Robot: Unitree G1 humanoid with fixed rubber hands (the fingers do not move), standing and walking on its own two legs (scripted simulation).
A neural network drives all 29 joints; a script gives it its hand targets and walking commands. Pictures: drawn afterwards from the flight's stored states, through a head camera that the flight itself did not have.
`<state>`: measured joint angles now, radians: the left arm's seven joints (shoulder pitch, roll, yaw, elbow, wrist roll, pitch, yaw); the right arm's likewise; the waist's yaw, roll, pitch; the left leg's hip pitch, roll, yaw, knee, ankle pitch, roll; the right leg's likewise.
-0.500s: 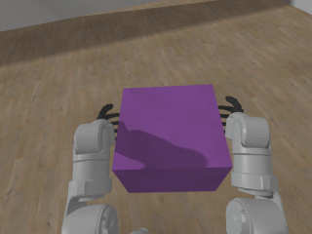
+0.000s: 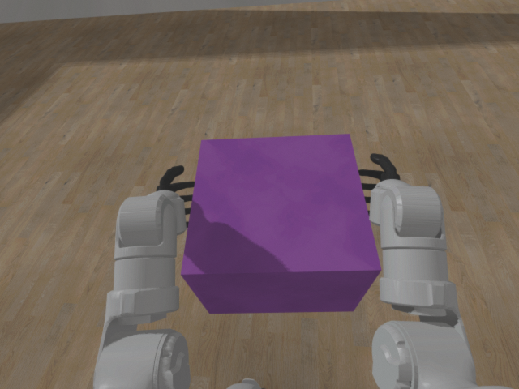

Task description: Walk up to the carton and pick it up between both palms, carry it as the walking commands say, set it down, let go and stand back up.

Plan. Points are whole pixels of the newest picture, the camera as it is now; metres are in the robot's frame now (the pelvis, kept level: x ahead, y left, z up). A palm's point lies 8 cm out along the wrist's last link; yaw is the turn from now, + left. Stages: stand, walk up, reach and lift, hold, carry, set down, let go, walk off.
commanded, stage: carry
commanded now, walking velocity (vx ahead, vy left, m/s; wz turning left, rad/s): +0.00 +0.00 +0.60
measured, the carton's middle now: (277, 226) +0.38 +0.02 +0.04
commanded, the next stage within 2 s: none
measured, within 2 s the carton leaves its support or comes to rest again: neither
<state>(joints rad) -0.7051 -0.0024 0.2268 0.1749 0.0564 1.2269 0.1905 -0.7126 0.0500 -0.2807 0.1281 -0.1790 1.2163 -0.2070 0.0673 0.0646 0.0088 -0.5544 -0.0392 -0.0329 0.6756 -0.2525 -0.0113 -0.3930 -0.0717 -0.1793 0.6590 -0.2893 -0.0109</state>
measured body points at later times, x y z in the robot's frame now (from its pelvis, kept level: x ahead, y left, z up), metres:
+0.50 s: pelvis -0.13 +0.03 +0.00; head -0.08 +0.02 +0.44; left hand +0.17 +0.32 +0.11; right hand +0.29 +0.01 +0.10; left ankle -0.06 +0.16 -0.72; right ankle -0.10 -0.08 -0.71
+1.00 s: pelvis -0.25 +0.03 +0.00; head -0.21 +0.03 +0.45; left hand -0.04 +0.38 +0.09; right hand +0.15 +0.11 +0.10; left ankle -0.29 +0.16 -0.72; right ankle -0.15 -0.05 -0.70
